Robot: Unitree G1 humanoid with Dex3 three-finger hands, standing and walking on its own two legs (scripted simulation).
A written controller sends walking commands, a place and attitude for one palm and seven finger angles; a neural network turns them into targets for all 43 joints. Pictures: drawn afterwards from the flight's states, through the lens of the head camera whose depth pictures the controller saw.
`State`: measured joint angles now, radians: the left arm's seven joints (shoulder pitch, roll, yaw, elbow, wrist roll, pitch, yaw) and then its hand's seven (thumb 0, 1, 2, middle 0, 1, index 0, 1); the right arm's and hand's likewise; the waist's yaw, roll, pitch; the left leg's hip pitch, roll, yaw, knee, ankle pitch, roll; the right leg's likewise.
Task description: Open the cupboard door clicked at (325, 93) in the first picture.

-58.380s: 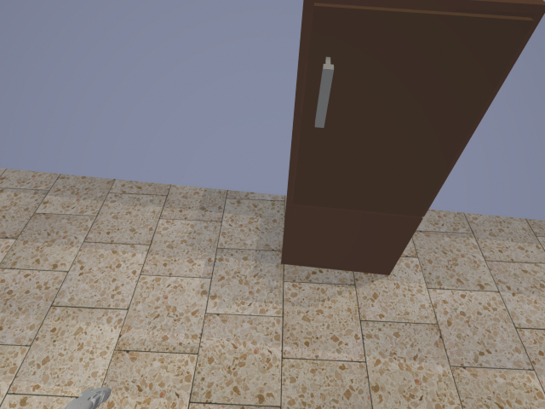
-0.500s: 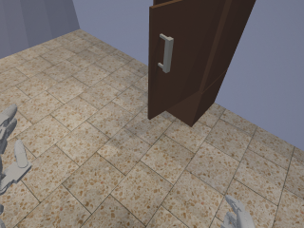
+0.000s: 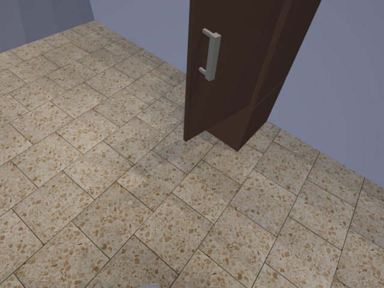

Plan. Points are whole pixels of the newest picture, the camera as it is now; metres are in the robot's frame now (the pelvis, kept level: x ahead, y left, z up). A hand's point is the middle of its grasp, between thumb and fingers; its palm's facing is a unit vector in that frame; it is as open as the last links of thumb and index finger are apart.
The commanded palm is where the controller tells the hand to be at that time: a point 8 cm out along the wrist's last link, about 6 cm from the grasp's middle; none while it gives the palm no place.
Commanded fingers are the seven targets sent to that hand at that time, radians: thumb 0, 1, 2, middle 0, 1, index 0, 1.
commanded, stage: let the arm hang, fingers relaxed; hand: left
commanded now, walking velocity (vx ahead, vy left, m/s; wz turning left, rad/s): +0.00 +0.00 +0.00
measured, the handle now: (208, 55) +0.74 -0.02 +0.08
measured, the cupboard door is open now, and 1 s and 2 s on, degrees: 79 79 79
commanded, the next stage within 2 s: look to check the result in 0.76 s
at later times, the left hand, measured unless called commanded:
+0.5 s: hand out of the picture +0.01 +0.19 -0.16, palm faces +0.00 -0.97 -0.25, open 7.4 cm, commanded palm none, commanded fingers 0.00 0.90 0.90 -0.20 -0.30 -0.20 -0.30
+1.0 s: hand out of the picture +0.04 +0.17 -0.16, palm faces +0.02 -0.97 -0.23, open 7.4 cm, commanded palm none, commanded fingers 0.00 0.90 0.90 -0.20 -0.30 -0.20 -0.30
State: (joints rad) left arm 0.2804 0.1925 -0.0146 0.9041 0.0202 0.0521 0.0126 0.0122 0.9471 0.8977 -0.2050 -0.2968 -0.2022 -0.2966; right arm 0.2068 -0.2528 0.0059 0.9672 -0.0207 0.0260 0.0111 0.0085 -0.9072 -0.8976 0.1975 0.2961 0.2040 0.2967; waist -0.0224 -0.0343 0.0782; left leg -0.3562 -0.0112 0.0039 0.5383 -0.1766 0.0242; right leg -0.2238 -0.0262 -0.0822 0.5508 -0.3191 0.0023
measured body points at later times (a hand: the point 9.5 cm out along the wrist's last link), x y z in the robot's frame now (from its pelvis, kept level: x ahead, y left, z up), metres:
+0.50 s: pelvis +0.01 -0.01 +0.01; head +0.03 -0.02 +0.46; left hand +0.02 +0.24 -0.14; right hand +0.03 -0.24 -0.16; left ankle +0.07 +0.10 -0.73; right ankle -0.02 -0.12 -0.73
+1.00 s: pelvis +0.03 -0.02 +0.01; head +0.05 -0.03 +0.46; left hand +0.04 +0.22 -0.14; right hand +0.04 -0.25 -0.15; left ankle +0.07 +0.10 -0.73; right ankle -0.02 -0.12 -0.73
